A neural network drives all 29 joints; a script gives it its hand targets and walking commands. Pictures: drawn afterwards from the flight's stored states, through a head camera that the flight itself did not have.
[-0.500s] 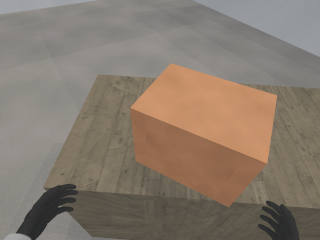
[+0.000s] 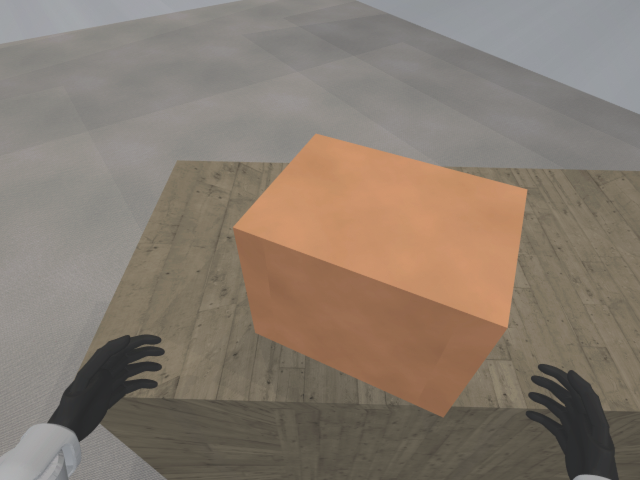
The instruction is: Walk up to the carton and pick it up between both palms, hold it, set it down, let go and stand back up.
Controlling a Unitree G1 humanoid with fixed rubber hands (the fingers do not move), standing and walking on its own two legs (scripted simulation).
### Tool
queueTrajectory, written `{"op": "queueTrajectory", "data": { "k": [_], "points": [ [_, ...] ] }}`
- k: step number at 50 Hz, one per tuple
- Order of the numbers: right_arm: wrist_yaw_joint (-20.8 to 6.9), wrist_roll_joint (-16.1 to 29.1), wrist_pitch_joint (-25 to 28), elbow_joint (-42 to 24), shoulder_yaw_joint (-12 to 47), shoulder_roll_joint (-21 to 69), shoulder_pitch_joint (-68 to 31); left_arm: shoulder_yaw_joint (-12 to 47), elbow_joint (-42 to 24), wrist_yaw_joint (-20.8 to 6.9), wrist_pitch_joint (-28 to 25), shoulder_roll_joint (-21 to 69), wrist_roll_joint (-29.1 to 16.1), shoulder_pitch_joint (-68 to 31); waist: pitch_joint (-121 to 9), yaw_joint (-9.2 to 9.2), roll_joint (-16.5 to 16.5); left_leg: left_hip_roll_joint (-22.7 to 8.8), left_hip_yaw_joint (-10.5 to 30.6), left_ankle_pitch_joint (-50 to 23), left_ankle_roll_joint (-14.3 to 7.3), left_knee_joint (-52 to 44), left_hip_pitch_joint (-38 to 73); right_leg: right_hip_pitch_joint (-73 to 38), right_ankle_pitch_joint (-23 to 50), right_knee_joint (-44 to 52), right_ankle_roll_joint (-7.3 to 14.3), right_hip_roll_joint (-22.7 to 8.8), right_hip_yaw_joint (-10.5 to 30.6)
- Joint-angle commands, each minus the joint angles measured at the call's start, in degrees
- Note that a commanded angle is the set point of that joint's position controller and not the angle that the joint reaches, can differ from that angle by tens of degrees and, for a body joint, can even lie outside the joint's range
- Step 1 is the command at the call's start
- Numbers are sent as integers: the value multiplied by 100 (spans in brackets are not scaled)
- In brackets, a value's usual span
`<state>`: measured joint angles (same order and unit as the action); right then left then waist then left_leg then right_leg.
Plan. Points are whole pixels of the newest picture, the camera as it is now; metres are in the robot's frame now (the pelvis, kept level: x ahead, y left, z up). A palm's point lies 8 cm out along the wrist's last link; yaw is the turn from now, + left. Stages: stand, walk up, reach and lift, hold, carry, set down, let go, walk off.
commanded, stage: reach and lift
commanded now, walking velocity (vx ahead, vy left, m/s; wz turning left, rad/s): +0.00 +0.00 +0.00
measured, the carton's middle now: (376, 268) +0.42 -0.06 +0.01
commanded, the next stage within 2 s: none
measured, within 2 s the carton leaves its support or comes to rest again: neither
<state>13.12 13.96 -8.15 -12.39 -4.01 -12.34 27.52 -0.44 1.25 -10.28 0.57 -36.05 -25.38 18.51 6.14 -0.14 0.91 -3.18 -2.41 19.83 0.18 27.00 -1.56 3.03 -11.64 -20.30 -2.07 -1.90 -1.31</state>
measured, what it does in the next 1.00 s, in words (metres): stands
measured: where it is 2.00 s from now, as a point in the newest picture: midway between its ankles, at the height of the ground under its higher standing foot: outside the picture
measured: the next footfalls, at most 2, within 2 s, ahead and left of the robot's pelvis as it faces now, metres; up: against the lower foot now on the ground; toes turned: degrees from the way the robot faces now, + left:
none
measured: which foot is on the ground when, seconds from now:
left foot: down 0.00-1.00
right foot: down 0.00-1.00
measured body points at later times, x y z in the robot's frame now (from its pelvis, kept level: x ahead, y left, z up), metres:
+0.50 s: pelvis -0.01 +0.00 +0.00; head +0.00 +0.01 +0.45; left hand +0.32 +0.25 +0.10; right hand +0.22 -0.27 +0.08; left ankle -0.05 +0.11 -0.74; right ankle +0.00 -0.16 -0.74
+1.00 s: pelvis -0.02 -0.01 +0.01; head -0.01 +0.01 +0.46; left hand +0.39 +0.23 +0.13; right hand +0.27 -0.30 +0.11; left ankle -0.05 +0.11 -0.74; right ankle +0.00 -0.16 -0.74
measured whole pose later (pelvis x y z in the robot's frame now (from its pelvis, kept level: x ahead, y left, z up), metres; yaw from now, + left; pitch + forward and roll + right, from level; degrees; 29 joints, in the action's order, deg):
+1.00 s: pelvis -0.02 -0.01 +0.01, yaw +0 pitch -1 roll -1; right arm 11.9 20.5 -24.5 4.3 -7.5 -18.2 -11.1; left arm -3.4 24.1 -11.2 22.4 -35.2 -21.9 -26.0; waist 1.5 -7.8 -1.1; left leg -2.3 -2.9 14.3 0.3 21.0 -5.8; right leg 7.8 -6.5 -15.3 -2.7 -2.5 -0.6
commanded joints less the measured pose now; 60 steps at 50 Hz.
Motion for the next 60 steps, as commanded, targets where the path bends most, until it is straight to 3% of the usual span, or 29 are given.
{"op": "queueTrajectory", "data": {
  "k": [1,6,7,8,10,12,13,15,19,21,24,28,29,33,34,36,39,41,42,44,47,51,52,55,56,57,58,59,60],
  "points": [
    [21,84,-127,-1231,-369,-661,-420,-789,-1120,57,8,-1203,26,-1209,-582,-81,544,160,310,-2053,127,-572,-645,-641,1438,80,601,189,538],
    [78,78,-525,-1441,-500,-773,-1311,-978,-610,39,479,-1357,-156,-1981,-777,-180,206,208,199,-1240,11,-595,-799,-566,879,197,583,82,586],
    [42,75,-702,-1337,-601,-780,-1457,-870,-542,28,597,-1190,-24,-2282,-434,-247,389,145,280,-956,34,-823,-1039,-565,661,166,610,141,499],
    [86,-22,-820,-1229,-605,-784,-1363,-929,-74,-9,691,-1202,-41,-2163,-517,-290,113,150,150,-824,-119,-817,-942,-581,690,198,567,106,583],
    [101,157,-878,-1257,-510,-787,-1546,-931,-359,-39,732,-1308,-42,-2567,-702,-377,216,161,163,-1243,-55,-820,-1015,-768,1134,54,525,142,546],
    [89,311,-1015,-1350,-538,-899,-1815,-1142,-694,-50,868,-1496,43,-2863,-1060,-179,465,222,169,-1780,4,-688,-741,-780,1554,60,527,109,586],
    [130,288,-1024,-1269,-631,-930,-1932,-1050,-523,-101,1016,-1323,104,-2984,-916,-332,483,163,180,-1626,133,-760,-737,-779,1326,123,562,176,457],
    [79,369,-1160,-1150,-619,-947,-2355,-1051,-62,-98,1079,-1235,107,-3101,-943,-251,295,156,97,-1378,23,-779,-667,-732,1124,172,591,160,481],
    [66,296,-1142,-1441,-796,-1053,-2758,-1010,-68,-115,1273,-1225,-37,-3575,-1440,-452,-58,229,113,-1509,-42,-736,-782,-854,1589,121,528,188,471],
    [56,358,-1250,-1089,-847,-1209,-2563,-1068,-268,-86,1411,-1233,119,-3641,-1303,-461,155,208,144,-2137,122,-746,-598,-869,1974,96,522,263,386],
    [57,383,-1366,-633,-781,-1168,-3073,-1081,187,-154,1539,-1154,158,-4184,-1458,-530,168,242,86,-1837,46,-787,-654,-922,1791,139,510,216,398],
    [-15,745,-1272,-899,-672,-1363,-3013,-1307,-419,-67,1684,-1201,293,-4182,-1893,-299,334,241,121,-3094,253,-608,-313,-924,2503,59,459,336,376],
    [-31,672,-1301,-701,-663,-1504,-3106,-1460,-97,-41,1795,-1274,382,-4283,-1839,-293,265,255,62,-3075,205,-636,-245,-916,2573,114,431,305,345],
    [-16,545,-1266,-759,-862,-1475,-3711,-1247,274,-136,1798,-1269,254,-4936,-1977,-539,164,320,28,-2484,82,-759,-483,-983,2483,156,395,266,392],
    [-36,593,-1251,-1022,-855,-1463,-3830,-1130,-68,-84,1762,-1267,238,-4936,-2032,-573,216,287,89,-2625,125,-807,-438,-1029,2602,81,398,338,364],
    [-67,595,-1410,-392,-828,-1549,-4056,-1062,575,-114,1939,-1265,318,-5172,-1819,-650,263,242,117,-2436,138,-829,-430,-863,2348,209,436,316,346],
    [-95,631,-1477,224,-851,-1598,-4446,-935,712,-118,1934,-1237,316,-5730,-1683,-739,555,251,108,-2393,227,-810,-474,-682,2134,243,468,356,274],
    [-92,518,-1384,-135,-905,-1525,-4539,-974,405,-48,1903,-1198,260,-5738,-2246,-783,304,245,186,-2581,241,-757,-223,-773,2468,225,404,378,241],
    [-100,554,-1406,232,-851,-1584,-4595,-954,659,-81,1929,-1220,367,-5911,-2171,-883,512,279,98,-2840,207,-756,-281,-787,2621,223,412,381,272],
    [-140,659,-1336,139,-767,-1592,-5131,-920,815,-64,1851,-1317,317,-6283,-2198,-741,281,306,123,-2411,138,-843,-510,-786,2395,189,374,322,267],
    [-112,606,-1335,713,-861,-1711,-5273,-934,1209,-25,1901,-1339,381,-6537,-2377,-911,302,324,104,-2664,157,-830,-376,-878,2617,194,355,357,238],
    [-89,605,-1308,870,-695,-1642,-5933,-612,2272,-127,1833,-1345,232,-6942,-2358,-878,-9,370,92,-1893,-59,-919,-924,-983,2313,226,342,295,261],
    [-96,556,-1259,712,-725,-1753,-6101,-836,1962,-94,1753,-1588,239,-7298,-2788,-907,-77,385,103,-1910,-71,-910,-833,-1066,2415,107,294,287,231],
    [-167,702,-1393,1540,-493,-1669,-6583,-528,2866,-63,1623,-1603,183,-7892,-2403,-948,200,389,28,-1554,-93,-945,-1052,-842,2015,108,312,252,243],
    [-188,575,-1294,1289,-533,-1668,-6712,-572,2908,-78,1613,-1582,232,-7828,-2601,-880,-80,373,84,-1490,-160,-941,-1066,-902,2099,67,292,233,181],
    [-146,405,-1281,1663,-682,-1659,-6680,-370,2746,-65,1552,-1355,224,-7958,-2576,-1096,109,338,104,-1624,-127,-1059,-889,-886,2175,120,311,303,198],
    [-121,510,-1238,1546,-646,-1680,-6900,-398,2704,-50,1472,-1584,116,-8300,-2984,-1057,170,383,103,-1441,-134,-920,-947,-804,2089,74,337,278,204],
    [-149,542,-1125,1332,-629,-1694,-7074,-246,2807,-54,1439,-1493,-5,-8301,-3095,-963,66,379,106,-1885,-34,-844,-791,-856,2356,59,319,298,126],
    [-157,524,-1128,1744,-698,-1791,-6802,-236,2918,-61,1493,-1268,136,-8139,-3002,-1112,186,343,140,-2275,29,-809,-449,-640,2623,110,362,363,134]
  ]
}}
